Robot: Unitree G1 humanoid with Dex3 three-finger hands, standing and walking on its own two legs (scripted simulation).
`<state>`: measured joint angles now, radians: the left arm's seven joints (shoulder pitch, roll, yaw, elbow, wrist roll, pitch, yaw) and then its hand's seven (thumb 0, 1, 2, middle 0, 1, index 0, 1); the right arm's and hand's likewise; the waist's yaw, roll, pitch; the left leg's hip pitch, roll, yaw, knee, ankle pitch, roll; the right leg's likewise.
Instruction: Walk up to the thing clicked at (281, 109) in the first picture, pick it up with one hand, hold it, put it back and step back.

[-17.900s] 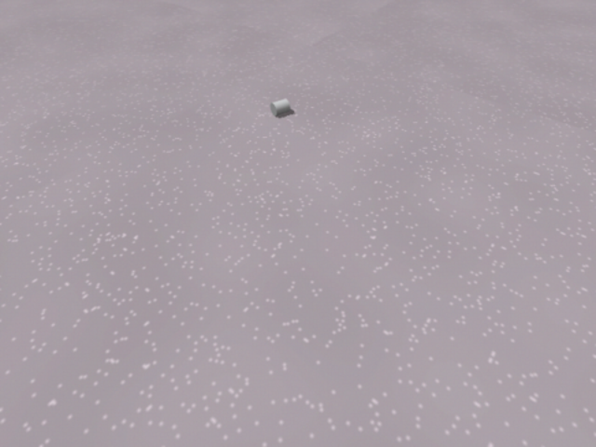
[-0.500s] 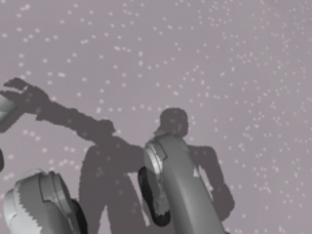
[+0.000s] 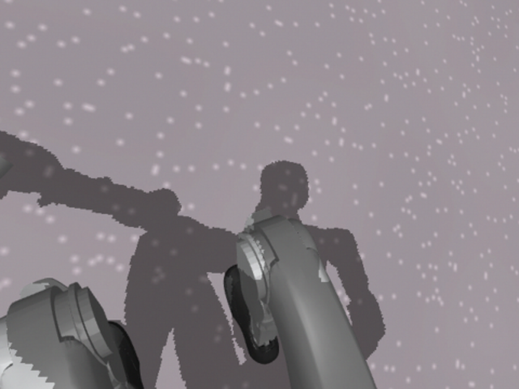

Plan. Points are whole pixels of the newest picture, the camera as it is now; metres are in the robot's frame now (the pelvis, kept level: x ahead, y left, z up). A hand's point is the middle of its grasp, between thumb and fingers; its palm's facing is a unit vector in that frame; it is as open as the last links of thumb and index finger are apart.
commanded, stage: rest palm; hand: left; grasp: from above
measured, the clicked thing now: out of the picture +0.51 +0.31 -0.28
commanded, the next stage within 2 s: close in 1.36 s
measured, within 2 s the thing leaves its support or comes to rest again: neither
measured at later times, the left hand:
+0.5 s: hand out of the picture +0.48 +0.31 -0.22, palm faces -0.33 -0.31 -0.89, open 14.4 cm
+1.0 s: hand out of the picture +0.49 +0.31 -0.23, palm faces -0.32 -0.32 -0.89, open 14.4 cm
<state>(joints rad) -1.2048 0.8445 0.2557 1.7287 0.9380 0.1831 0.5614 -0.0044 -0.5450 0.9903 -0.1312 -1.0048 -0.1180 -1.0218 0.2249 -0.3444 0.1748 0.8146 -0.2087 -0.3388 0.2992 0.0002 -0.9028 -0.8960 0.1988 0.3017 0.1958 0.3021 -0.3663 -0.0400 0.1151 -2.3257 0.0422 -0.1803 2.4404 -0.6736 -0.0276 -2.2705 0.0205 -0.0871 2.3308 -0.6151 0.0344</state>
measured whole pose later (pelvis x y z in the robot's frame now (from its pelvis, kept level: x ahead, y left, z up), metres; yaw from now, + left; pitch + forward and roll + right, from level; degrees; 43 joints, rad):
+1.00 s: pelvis +0.00 +0.01 +0.00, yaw -4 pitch +29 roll -13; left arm -1.28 1.05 0.25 1.85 0.95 0.18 0.62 0.00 -0.58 1.02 -0.13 -0.93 -0.09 -0.97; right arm 0.19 -0.37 0.30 0.71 -0.23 -0.35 0.34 0.00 -0.92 -0.91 0.20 0.30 0.19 0.30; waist -0.46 -0.10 0.22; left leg -2.33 0.04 -0.25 2.48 -0.70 0.00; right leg -2.22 0.04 -0.14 2.30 -0.62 0.06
